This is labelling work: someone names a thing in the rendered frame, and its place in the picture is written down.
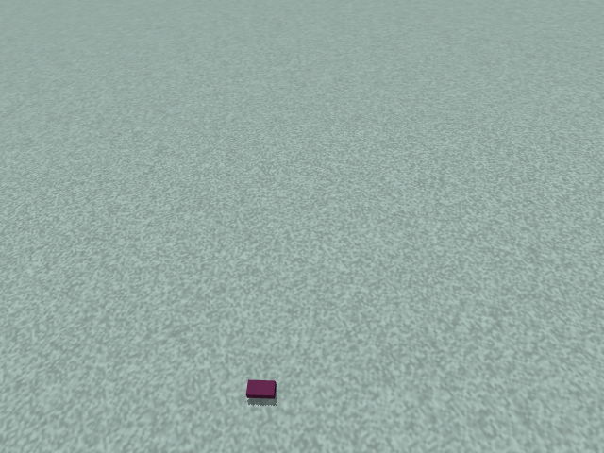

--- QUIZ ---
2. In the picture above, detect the small box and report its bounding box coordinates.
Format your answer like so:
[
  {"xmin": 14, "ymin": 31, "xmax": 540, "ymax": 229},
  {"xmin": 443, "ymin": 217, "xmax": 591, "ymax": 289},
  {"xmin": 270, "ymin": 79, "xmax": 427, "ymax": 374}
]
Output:
[{"xmin": 246, "ymin": 380, "xmax": 277, "ymax": 399}]

